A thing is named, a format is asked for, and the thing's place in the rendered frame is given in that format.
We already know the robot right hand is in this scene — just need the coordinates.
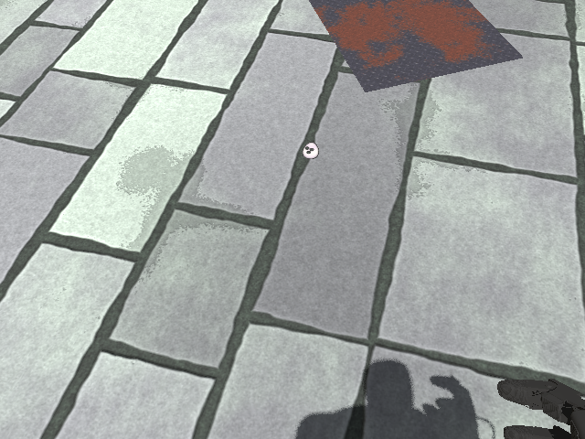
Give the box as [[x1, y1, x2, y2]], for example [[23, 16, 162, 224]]
[[497, 379, 585, 439]]

